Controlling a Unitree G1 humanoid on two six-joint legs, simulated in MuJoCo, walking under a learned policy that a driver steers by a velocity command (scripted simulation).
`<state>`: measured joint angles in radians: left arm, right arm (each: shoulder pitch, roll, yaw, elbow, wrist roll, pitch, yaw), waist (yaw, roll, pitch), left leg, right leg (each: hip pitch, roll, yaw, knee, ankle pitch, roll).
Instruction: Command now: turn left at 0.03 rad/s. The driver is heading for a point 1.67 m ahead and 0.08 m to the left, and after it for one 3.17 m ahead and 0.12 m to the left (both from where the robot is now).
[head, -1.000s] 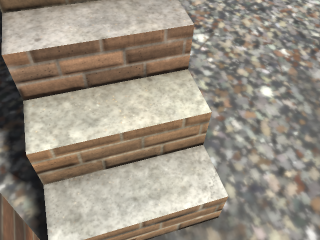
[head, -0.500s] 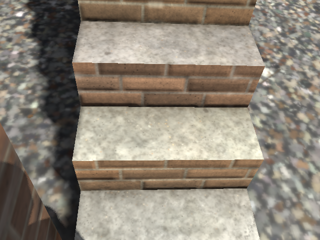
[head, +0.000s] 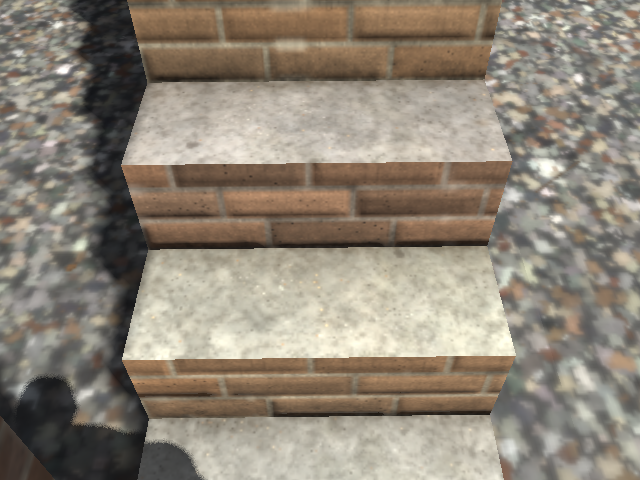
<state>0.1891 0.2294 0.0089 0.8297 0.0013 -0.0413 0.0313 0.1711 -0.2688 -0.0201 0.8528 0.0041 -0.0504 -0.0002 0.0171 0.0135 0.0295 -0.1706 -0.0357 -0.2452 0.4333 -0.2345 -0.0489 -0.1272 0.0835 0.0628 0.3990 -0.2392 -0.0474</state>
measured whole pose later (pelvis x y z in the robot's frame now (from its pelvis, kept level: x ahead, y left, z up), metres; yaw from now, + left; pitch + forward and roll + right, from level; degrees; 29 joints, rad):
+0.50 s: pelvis +0.05 +0.01 +0.00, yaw -1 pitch +0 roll +0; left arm 0.09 0.25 -0.01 0.83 0.00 -0.06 -0.01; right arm 0.11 -0.25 0.03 0.84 0.00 -0.05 -0.03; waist 0.02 -0.02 -0.01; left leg -0.12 -0.03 -0.15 0.44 -0.32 -0.01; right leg -0.08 0.06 0.08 0.42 -0.32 -0.04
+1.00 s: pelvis +0.03 +0.03 +0.01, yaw -1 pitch -1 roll +0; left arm 0.04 0.25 -0.05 0.83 0.00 -0.06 -0.01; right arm 0.02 -0.27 0.06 0.87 0.00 -0.06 -0.01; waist 0.01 -0.02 0.01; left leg -0.08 -0.05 -0.11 0.29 -0.20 0.02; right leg -0.04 0.02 0.07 0.27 -0.22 0.00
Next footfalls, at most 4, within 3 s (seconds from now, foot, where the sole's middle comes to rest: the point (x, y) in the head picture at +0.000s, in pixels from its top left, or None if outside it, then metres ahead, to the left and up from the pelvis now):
none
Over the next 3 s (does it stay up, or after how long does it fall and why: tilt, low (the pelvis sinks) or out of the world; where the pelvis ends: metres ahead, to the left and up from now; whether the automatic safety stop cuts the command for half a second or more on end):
stays up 0.03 0.02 0.01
